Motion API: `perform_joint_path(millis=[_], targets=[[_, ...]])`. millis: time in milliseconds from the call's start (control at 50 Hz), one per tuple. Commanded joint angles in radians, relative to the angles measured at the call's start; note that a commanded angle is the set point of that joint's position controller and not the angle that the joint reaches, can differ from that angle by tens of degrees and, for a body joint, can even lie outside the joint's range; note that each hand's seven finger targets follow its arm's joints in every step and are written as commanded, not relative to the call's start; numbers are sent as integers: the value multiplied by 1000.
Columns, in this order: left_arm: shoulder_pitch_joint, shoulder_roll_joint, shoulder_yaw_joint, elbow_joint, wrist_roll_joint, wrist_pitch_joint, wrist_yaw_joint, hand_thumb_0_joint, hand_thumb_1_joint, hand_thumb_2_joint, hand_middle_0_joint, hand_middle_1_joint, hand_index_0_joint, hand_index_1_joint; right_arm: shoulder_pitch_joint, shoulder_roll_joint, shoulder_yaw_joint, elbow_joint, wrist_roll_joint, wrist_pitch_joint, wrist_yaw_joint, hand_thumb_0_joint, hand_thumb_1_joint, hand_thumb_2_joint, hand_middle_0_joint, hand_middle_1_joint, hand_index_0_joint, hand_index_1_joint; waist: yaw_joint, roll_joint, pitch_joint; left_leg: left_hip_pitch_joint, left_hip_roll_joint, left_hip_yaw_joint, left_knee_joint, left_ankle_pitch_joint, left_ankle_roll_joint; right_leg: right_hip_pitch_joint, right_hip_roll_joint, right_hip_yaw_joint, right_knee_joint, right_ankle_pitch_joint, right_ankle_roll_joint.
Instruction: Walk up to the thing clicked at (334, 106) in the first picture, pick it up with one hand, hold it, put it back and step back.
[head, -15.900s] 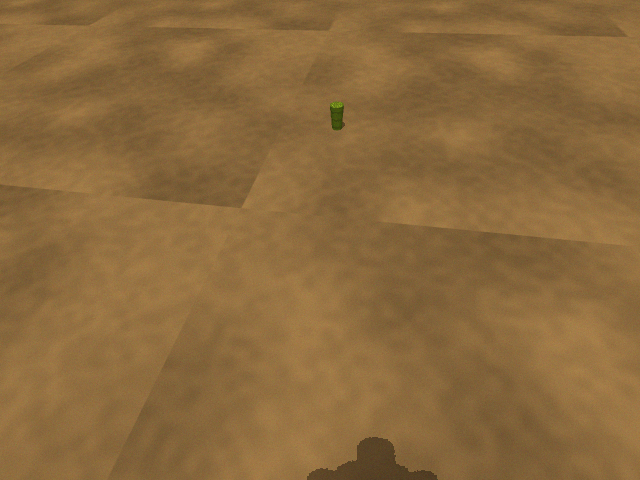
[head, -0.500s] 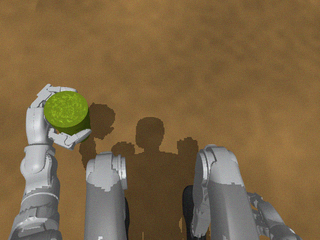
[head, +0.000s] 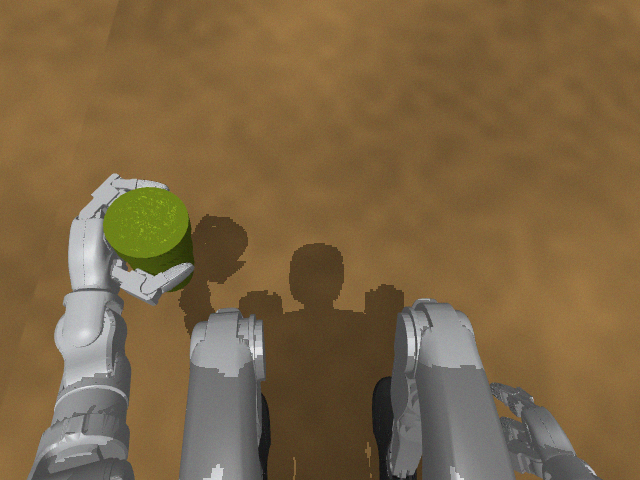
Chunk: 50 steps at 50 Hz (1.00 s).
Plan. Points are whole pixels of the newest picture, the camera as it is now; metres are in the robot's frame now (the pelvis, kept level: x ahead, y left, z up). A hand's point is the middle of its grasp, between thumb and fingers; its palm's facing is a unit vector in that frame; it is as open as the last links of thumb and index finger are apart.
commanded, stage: settle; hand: left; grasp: from the side
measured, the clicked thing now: (160, 249) +0.40 +0.22 -0.06
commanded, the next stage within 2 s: lift in 0.14 s
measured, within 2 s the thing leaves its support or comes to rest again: neither
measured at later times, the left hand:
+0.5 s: hand (150, 233) +0.40 +0.21 -0.01, palm faces +0.04 -1.00 -0.05, open 11.1 cm
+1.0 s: hand (98, 198) +0.38 +0.20 +0.12, palm faces +0.06 -1.00 -0.04, open 11.1 cm
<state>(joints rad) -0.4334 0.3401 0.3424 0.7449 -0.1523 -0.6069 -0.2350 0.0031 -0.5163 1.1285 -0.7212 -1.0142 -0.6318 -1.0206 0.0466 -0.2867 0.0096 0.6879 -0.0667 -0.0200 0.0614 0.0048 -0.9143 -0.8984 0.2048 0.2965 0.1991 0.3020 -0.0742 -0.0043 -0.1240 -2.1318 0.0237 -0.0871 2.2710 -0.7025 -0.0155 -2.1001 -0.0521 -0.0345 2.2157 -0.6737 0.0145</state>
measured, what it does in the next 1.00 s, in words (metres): rises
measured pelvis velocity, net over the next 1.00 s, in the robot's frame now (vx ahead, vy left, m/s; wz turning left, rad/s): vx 0.02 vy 0.00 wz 0.02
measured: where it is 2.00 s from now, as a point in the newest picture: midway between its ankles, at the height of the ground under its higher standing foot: (323, 468)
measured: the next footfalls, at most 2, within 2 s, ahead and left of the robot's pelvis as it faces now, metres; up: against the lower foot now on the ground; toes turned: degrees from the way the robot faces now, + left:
none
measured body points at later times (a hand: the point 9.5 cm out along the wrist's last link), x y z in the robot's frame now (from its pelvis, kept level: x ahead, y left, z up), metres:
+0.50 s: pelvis +0.00 +0.00 +0.02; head +0.20 +0.03 +0.42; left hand +0.39 +0.27 -0.01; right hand +0.15 -0.27 -0.11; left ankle +0.08 +0.13 -0.34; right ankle +0.10 -0.13 -0.34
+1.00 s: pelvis +0.02 +0.00 +0.12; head +0.19 +0.02 +0.54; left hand +0.37 +0.26 +0.13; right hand +0.20 -0.25 +0.00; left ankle +0.08 +0.13 -0.34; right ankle +0.10 -0.13 -0.34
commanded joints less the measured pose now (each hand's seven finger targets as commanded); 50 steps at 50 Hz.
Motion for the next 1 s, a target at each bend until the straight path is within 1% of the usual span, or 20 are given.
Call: perform_joint_path(millis=[0, 40, 80, 120, 160, 220, 240, 320, 400, 440, 500, 580, 620, 700, 760, 820, 840, 880, 920, 980], targets=[[-323, 201, 55, -259, -35, -109, -1, 0, 39, 1335, -1300, -1437, -1285, -1471, 109, -192, -68, -65, 0, -32, -19, 0, -906, -905, 199, 300, 199, 300, -6, 142, -678, 460, -26, 52, -284, 158, 35, 363, 43, -31, -243, 174, -52], [-331, 224, 73, -267, -36, -112, 1, 0, 27, 1340, -1307, -1443, -1291, -1478, 109, -186, -67, -66, 0, -34, -20, 0, -906, -905, 199, 300, 199, 300, 6, 134, -680, 439, -28, 58, -291, 133, 38, 381, 44, -27, -255, 148, -52], [-278, 174, 44, -199, -35, -105, -5, 0, 35, 1342, -1291, -1433, -1275, -1468, 107, -186, -64, -74, 3, -36, -18, 0, -903, -905, 199, 300, 199, 300, -9, 121, -636, 431, -27, 53, -304, 117, 38, 363, 45, -34, -259, 131, -52], [-359, 234, 77, -270, -35, -119, 0, 0, 45, 1334, -1290, -1424, -1276, -1458, 108, -188, -65, -72, 3, -37, -20, 0, -904, -905, 199, 300, 199, 300, 3, 144, -668, 442, -28, 54, -310, 104, 38, 363, 44, -31, -260, 121, -54], [-325, 200, 47, -240, -33, -113, -9, 0, 54, 1342, -1280, -1422, -1266, -1456, 108, -189, -66, -73, 5, -37, -21, 0, -898, -904, 199, 300, 199, 300, -2, 149, -662, 470, -27, 50, -324, 108, 34, 349, 46, -35, -260, 124, -56], [-341, 216, 73, -238, -40, -111, -3, 0, 64, 1349, -1279, -1420, -1265, -1454, 112, -186, -64, -71, 9, -40, -24, 0, -895, -903, 199, 300, 199, 300, 2, 134, -655, 457, -29, 47, -328, 99, 35, 350, 45, -36, -266, 117, -56], [-354, 224, 80, -248, -43, -116, -3, 0, 74, 1269, -1307, -1442, -1327, -1437, 117, -187, -63, -64, 9, -40, -23, 0, -939, -906, 200, 300, 200, 300, 5, 146, -659, 464, -28, 47, -327, 110, 34, 355, 44, -33, -263, 126, -57], [-301, 209, 69, -263, -49, -108, -20, 0, -18, 1217, -1263, -1419, -1282, -1418, 126, -192, -70, -71, 12, -43, -25, 0, -934, -905, 200, 300, 200, 300, 7, 153, -702, 506, -30, 51, -336, 159, 34, 388, 42, -30, -269, 165, -57], [-299, 209, 59, -311, -63, -94, -35, 0, 15, 1214, -1269, -1415, -1289, -1413, 129, -184, -72, -81, 20, -50, -30, 0, -931, -904, 200, 300, 200, 300, 3, 135, -707, 488, -31, 62, -344, 149, 40, 438, 41, -18, -301, 159, -54], [-266, 216, 71, -331, -71, -82, -37, 0, -4, 1216, -1255, -1411, -1275, -1409, 133, -185, -77, -82, 26, -52, -34, 0, -928, -904, 200, 300, 200, 300, 22, 146, -722, 523, -30, 62, -360, 161, 37, 443, 42, -14, -312, 165, -56], [-234, 173, 41, -344, -77, -58, -35, 0, 47, 1220, -1247, -1402, -1269, -1397, 120, -188, -75, -102, 38, -55, -40, 0, -918, -901, 200, 299, 200, 299, 8, 128, -689, 527, -28, 50, -388, 158, 38, 434, 41, -20, -327, 166, -59], [-229, 224, 62, -493, -83, -45, -25, 0, 65, 1223, -1244, -1399, -1266, -1394, 125, -180, -80, -123, 48, -58, -47, 0, -917, -901, 200, 300, 200, 299, 25, 158, -740, 576, -27, 43, -434, 131, 38, 479, 41, -11, -363, 146, -59], [-190, 187, 32, -511, -93, -25, -24, 0, 71, 1230, -1252, -1412, -1277, -1404, 117, -174, -81, -135, 57, -64, -53, 0, -917, -900, 200, 299, 200, 299, 21, 147, -715, 588, -27, 41, -457, 128, 39, 475, 42, -8, -391, 140, -59], [-181, 186, 29, -580, -100, 15, -3, 0, 86, 1247, -1252, -1420, -1277, -1413, 127, -163, -83, -138, 67, -71, -62, 0, -908, -898, 200, 300, 200, 300, 25, 137, -725, 619, -25, 48, -489, 135, 42, 549, 40, 13, -458, 146, -54], [-55, 119, 1, -528, -103, 53, 6, 0, 108, 1266, -1251, -1433, -1279, -1424, 118, -160, -88, -157, 77, -75, -68, 0, -901, -897, 200, 299, 200, 299, 17, 91, -668, 634, -23, 41, -529, 137, 44, 572, 43, 5, -502, 152, -51], [-108, 160, -9, -681, -92, 62, 20, 0, 69, 1261, -1250, -1436, -1278, -1426, 125, -150, -90, -168, 83, -74, -74, 0, -903, -897, 201, 299, 200, 299, 35, 121, -734, 723, -23, 44, -579, 153, 41, 651, 40, 17, -555, 164, -50], [-109, 181, 13, -696, -97, 73, 29, 0, 56, 1252, -1248, -1426, -1275, -1418, 118, -152, -90, -169, 87, -76, -78, 0, -899, -896, 200, 299, 200, 299, 48, 111, -712, 732, -21, 43, -601, 134, 41, 668, 40, 25, -580, 143, -48], [-59, 137, -11, -707, -103, 94, 42, 0, 53, 1256, -1226, -1412, -1252, -1406, 113, -139, -88, -177, 94, -80, -82, 0, -895, -896, 201, 300, 200, 300, 36, 100, -680, 751, -19, 32, -641, 120, 39, 690, 42, 20, -608, 135, -46], [2, 106, -15, -662, -112, 113, 51, 0, 68, 1244, -1212, -1398, -1238, -1390, 110, -141, -84, -176, 101, -83, -87, 0, -895, -896, 201, 299, 200, 299, 41, 85, -663, 807, -17, 21, -677, 164, 36, 710, 44, 7, -627, 180, -47], [49, 129, -8, -726, -103, 132, 67, 0, 105, 1246, -1205, -1394, -1232, -1385, 119, -135, -87, -181, 104, -83, -95, 0, -896, -896, 201, 299, 200, 299, 59, 98, -686, 906, -17, 26, -722, 255, 35, 790, 43, 10, -682, 249, -46]])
